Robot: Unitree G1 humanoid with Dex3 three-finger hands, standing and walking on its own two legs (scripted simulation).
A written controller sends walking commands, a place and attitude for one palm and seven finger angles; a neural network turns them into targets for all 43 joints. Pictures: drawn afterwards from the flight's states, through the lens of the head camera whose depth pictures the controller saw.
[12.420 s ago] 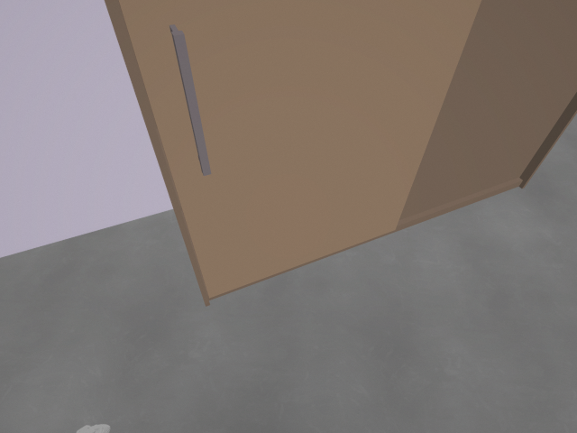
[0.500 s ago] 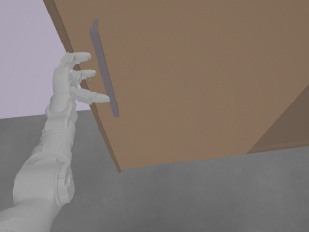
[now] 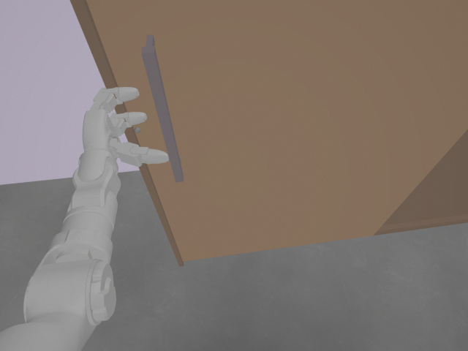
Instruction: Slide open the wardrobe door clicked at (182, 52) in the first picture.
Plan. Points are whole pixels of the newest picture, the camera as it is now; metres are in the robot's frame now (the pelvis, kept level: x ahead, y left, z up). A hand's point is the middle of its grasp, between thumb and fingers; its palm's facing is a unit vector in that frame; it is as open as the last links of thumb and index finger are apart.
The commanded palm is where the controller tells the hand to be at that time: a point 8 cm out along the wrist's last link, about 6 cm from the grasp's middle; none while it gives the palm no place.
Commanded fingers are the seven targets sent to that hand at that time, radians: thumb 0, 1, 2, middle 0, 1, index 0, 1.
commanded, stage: slide the fingers in behind the handle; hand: left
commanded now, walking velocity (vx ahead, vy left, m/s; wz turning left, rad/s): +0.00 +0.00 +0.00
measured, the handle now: (167, 121) +0.52 +0.13 +0.09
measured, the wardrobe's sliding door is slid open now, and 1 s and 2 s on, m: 0.00 0.00 0.00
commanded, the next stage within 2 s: grip the handle and tug to test in 1.54 s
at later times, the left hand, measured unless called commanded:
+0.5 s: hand (156, 131) +0.45 +0.13 +0.13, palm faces +0.12 -0.99 +0.00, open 14.0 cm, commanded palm +0.42 +0.18 +0.13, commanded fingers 0.00 -0.50 0.30 -0.30 -1.20 -0.30 -1.20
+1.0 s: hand (160, 133) +0.45 +0.12 +0.13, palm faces +0.15 -0.99 +0.00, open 14.2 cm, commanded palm +0.42 +0.16 +0.13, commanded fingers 0.00 -0.50 0.30 -0.30 -1.20 -0.30 -1.20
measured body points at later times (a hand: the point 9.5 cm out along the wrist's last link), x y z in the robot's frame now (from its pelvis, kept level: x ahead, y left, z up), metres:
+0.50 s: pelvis -0.01 -0.01 +0.00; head +0.03 -0.01 +0.45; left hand +0.44 +0.18 +0.14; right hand +0.08 -0.25 -0.12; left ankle -0.01 +0.11 -0.72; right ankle +0.01 -0.12 -0.72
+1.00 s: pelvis -0.01 -0.01 +0.00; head +0.03 -0.02 +0.45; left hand +0.43 +0.18 +0.13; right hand +0.07 -0.26 -0.12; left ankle -0.01 +0.11 -0.72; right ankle +0.01 -0.12 -0.72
